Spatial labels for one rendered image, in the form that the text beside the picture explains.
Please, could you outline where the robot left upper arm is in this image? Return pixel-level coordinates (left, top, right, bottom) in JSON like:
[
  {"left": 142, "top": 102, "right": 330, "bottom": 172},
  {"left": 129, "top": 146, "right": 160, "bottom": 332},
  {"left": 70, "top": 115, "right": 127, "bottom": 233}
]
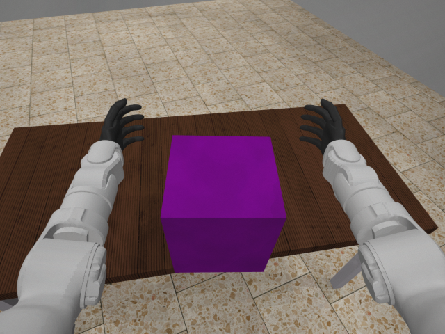
[{"left": 0, "top": 238, "right": 106, "bottom": 334}]

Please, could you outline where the right robot hand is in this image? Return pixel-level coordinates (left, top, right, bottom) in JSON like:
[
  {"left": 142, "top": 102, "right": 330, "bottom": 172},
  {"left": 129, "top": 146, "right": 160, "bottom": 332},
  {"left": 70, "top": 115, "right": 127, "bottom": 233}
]
[{"left": 299, "top": 99, "right": 346, "bottom": 155}]

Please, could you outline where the robot right upper arm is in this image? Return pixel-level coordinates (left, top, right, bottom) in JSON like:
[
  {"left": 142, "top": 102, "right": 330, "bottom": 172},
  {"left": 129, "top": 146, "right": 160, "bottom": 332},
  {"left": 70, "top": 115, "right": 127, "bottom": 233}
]
[{"left": 358, "top": 229, "right": 445, "bottom": 334}]

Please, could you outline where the table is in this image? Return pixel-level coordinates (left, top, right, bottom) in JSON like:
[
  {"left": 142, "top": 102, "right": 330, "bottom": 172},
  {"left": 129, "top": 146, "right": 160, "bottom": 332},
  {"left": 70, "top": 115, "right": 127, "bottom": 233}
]
[{"left": 0, "top": 104, "right": 438, "bottom": 334}]

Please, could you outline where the robot left forearm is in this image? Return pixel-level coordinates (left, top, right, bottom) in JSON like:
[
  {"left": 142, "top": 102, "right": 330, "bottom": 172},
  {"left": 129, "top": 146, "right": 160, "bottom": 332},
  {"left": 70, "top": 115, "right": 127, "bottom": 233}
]
[{"left": 17, "top": 140, "right": 124, "bottom": 299}]

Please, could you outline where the carton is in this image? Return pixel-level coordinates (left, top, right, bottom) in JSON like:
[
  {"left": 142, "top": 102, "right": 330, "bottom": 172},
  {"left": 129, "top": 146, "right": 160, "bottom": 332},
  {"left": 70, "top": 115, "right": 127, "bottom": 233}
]
[{"left": 161, "top": 135, "right": 286, "bottom": 273}]

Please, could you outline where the left robot hand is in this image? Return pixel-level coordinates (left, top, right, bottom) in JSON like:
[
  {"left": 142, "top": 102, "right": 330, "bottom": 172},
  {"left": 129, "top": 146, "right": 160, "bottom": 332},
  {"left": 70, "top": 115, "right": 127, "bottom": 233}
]
[{"left": 99, "top": 98, "right": 144, "bottom": 152}]

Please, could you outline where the robot right forearm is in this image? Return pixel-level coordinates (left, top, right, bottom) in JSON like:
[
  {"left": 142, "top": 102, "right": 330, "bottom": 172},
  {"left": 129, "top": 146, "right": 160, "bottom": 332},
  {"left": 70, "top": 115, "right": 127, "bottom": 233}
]
[{"left": 323, "top": 140, "right": 445, "bottom": 264}]

